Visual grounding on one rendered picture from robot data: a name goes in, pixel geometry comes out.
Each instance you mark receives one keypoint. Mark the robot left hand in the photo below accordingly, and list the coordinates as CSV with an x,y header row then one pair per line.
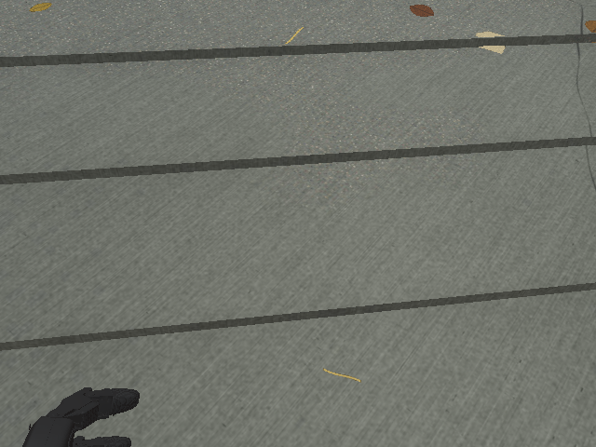
x,y
78,411

